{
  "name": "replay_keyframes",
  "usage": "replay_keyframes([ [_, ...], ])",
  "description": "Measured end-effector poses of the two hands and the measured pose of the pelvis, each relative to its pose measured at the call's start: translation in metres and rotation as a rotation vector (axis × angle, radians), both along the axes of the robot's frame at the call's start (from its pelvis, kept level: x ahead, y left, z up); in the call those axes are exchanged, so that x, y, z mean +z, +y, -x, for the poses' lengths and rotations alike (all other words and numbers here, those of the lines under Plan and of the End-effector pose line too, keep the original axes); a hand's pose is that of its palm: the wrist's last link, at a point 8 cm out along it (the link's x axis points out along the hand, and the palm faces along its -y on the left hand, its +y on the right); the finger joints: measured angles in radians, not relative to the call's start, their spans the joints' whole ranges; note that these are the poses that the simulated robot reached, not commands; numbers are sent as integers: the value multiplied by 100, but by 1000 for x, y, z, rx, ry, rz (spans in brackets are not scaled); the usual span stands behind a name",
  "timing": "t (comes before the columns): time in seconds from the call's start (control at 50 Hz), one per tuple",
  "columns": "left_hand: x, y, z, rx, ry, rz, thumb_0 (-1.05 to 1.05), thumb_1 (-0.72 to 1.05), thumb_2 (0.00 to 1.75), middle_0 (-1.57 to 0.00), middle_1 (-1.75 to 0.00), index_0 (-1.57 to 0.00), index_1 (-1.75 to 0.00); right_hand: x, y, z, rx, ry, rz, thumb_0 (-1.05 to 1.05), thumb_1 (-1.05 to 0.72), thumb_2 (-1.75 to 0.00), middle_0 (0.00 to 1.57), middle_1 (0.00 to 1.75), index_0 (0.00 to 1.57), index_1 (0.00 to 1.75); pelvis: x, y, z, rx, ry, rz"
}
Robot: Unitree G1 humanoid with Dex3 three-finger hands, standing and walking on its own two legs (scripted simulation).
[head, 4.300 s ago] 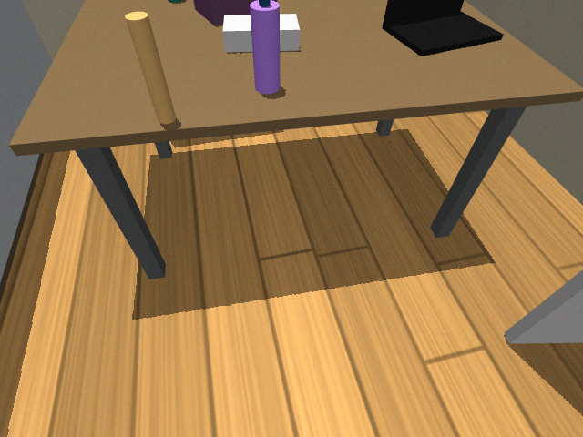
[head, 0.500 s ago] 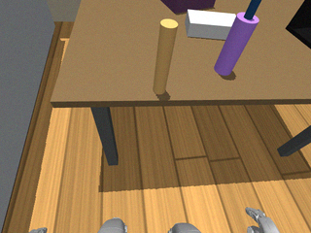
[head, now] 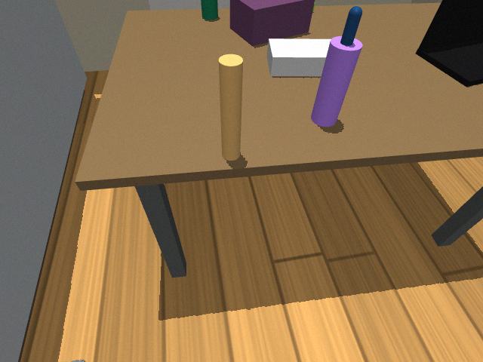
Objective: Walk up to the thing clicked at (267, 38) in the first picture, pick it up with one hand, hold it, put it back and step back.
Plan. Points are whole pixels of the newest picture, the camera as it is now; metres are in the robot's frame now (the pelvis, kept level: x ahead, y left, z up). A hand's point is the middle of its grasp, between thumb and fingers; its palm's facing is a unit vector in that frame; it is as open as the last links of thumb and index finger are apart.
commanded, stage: walk up
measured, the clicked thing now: (337, 71) +0.68 -0.24 +0.12
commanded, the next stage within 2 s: stand in 0.72 s
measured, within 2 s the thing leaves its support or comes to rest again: neither
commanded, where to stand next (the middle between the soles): +0.05 -0.02 m, yaw +0 degrees
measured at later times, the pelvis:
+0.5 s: pelvis +0.01 +0.00 +0.01, yaw +0 degrees
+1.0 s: pelvis +0.02 +0.02 +0.02, yaw +0 degrees
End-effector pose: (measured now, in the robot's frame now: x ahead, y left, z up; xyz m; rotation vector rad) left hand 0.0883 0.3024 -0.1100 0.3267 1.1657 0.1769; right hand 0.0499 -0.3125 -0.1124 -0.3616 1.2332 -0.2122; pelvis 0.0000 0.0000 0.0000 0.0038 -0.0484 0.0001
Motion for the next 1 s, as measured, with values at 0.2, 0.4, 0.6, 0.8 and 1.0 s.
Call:
replay_keyframes([
  [0.2,-1,-4,-9,18,15,30,0,90,90,-20,-30,-21,-30,9,7,-15,5,-4,3,1,-90,-90,21,30,20,30,7,2,-7,-1,6,5],
  [0.4,3,1,-5,43,30,22,0,90,90,-20,-30,-21,-30,15,13,-51,29,-73,-5,1,-90,-90,21,30,20,30,11,3,-11,1,6,9],
  [0.6,4,4,5,65,61,20,0,90,90,-20,-30,-21,-30,16,20,-63,41,-76,-18,1,-90,-90,21,30,20,30,15,6,-13,4,10,10],
  [0.8,3,6,9,60,77,21,0,90,90,-20,-30,-21,-30,15,23,-54,21,-31,-24,1,-90,-90,21,30,20,30,16,10,-16,6,9,13],
  [1.0,5,11,3,47,70,10,0,90,90,-20,-30,-21,-30,11,32,-47,9,-4,-46,1,-90,-90,20,30,20,30,18,15,-19,8,9,10],
])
